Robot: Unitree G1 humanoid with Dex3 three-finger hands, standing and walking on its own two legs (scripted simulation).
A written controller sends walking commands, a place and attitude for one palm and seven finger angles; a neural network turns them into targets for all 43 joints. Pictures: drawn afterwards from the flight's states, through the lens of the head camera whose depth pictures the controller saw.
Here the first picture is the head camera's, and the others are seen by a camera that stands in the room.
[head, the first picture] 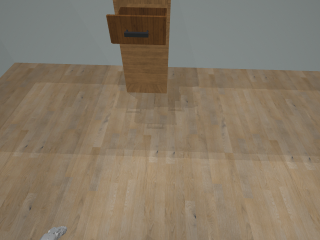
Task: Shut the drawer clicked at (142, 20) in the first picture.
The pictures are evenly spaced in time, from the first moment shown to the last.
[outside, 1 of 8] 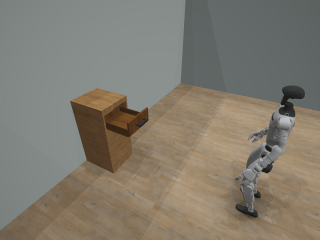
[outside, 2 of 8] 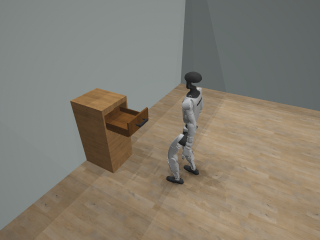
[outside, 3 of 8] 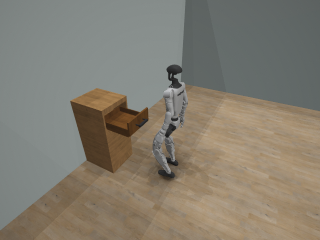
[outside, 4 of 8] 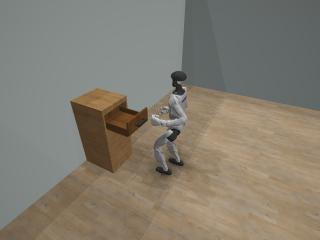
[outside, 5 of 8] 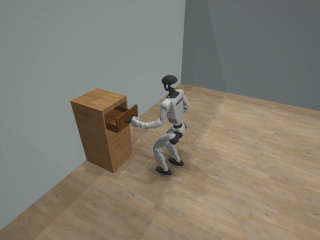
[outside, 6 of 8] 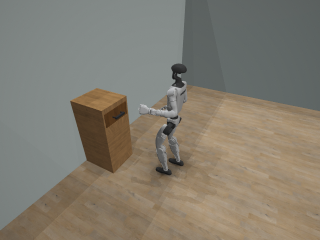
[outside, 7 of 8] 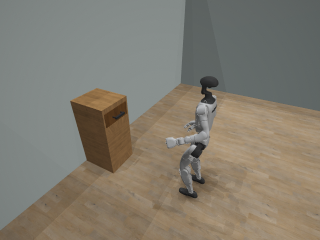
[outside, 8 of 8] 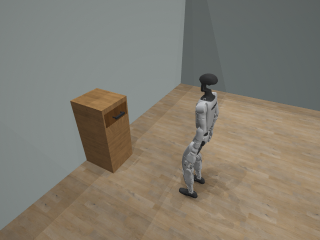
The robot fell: no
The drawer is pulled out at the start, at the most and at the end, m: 0.30 0.30 0.00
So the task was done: yes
